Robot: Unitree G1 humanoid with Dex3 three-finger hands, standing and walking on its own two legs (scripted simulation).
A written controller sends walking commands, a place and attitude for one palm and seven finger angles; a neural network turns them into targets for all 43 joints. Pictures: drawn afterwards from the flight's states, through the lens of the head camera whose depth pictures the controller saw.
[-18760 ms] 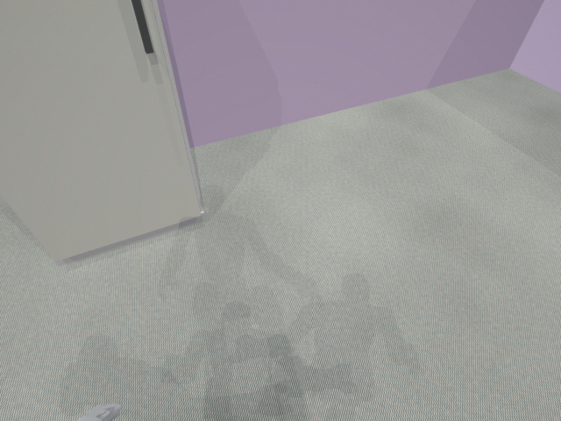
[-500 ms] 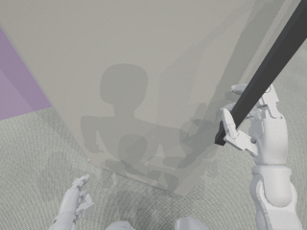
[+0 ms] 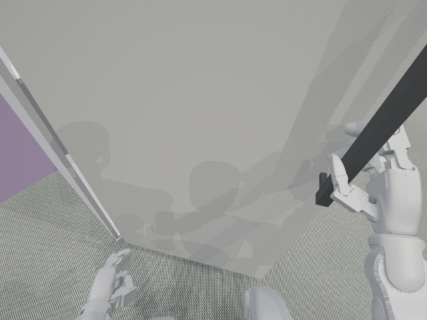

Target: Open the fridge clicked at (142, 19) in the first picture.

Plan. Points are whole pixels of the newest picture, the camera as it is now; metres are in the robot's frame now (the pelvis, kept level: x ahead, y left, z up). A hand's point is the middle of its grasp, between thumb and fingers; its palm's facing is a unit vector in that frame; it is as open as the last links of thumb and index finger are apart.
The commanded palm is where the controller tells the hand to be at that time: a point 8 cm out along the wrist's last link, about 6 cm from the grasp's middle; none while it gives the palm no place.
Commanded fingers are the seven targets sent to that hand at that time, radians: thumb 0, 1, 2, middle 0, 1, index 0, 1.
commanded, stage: walk backward, drawing the door open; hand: right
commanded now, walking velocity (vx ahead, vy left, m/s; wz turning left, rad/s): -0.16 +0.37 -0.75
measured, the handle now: (381, 112) +0.33 -0.16 +0.27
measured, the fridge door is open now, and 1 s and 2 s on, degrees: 60 82 77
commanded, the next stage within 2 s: stop walking and hold the door back in 0.46 s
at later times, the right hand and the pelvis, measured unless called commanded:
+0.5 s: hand (297, 308) +0.13 -0.06 +0.18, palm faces +0.46 +0.86 -0.22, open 7.0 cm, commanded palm +0.08 -0.09 +0.18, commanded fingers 0.00 -0.90 -0.90 0.45 1.40 0.45 1.40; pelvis -0.08 +0.19 +0.01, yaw -20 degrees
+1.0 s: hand out of the picture +0.10 -0.03 +0.19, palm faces +0.64 +0.75 -0.17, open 6.1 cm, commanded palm +0.07 -0.07 +0.17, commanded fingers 0.00 -0.90 -0.90 0.45 1.40 0.45 1.40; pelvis -0.16 +0.30 +0.01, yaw -32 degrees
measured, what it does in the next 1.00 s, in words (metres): steps to the left, turning right: right foot, then left foot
